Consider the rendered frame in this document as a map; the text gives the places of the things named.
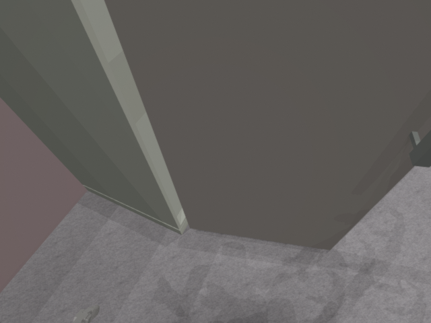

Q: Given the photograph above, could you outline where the fridge door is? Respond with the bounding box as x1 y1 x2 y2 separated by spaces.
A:
104 0 431 250

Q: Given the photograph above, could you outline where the handle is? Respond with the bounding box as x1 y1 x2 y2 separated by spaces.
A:
409 130 431 168

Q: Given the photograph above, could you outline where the robot left hand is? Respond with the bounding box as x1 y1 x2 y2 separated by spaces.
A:
73 305 100 323

